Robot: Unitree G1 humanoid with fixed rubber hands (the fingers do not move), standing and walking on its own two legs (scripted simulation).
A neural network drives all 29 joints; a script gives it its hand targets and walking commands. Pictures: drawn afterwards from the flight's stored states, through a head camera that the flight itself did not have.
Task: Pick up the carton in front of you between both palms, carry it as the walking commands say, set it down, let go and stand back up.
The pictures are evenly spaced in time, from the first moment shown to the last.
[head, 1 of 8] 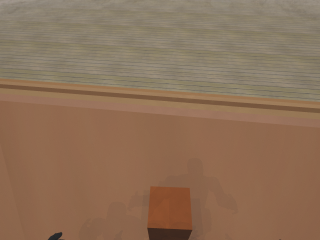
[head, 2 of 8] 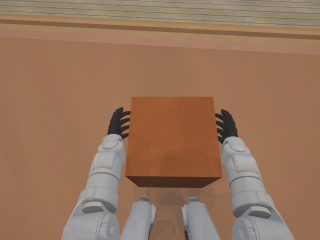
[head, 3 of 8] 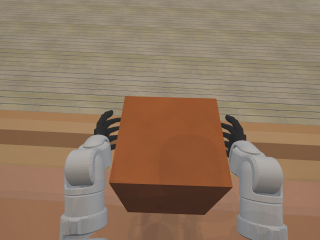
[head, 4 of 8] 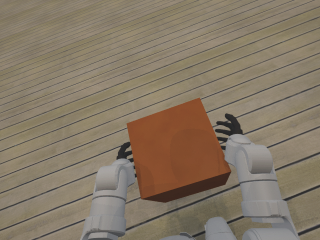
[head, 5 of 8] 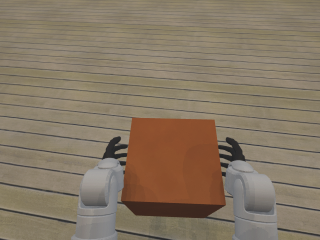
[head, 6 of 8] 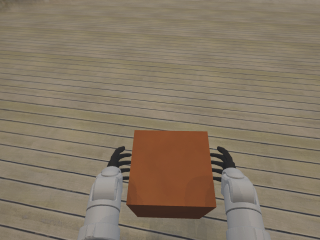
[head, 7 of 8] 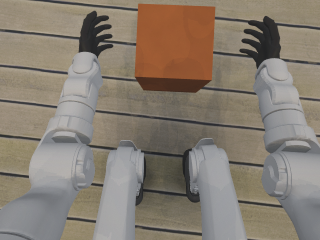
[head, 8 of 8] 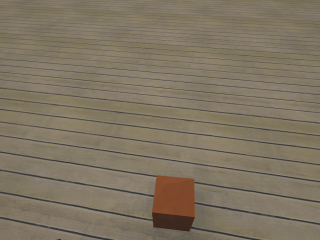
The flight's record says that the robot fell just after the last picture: no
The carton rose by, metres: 0.69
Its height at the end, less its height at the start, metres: -1.06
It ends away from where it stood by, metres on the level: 5.89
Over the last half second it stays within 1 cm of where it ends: yes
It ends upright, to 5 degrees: yes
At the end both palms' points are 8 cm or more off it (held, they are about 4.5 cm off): yes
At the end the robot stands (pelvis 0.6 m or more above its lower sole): yes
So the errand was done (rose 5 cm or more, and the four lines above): yes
